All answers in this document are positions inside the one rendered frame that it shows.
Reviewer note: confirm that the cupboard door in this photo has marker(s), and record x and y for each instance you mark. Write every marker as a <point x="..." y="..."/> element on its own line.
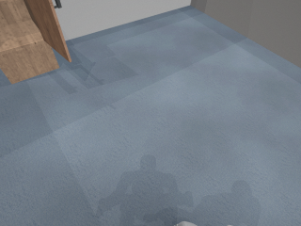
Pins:
<point x="48" y="24"/>

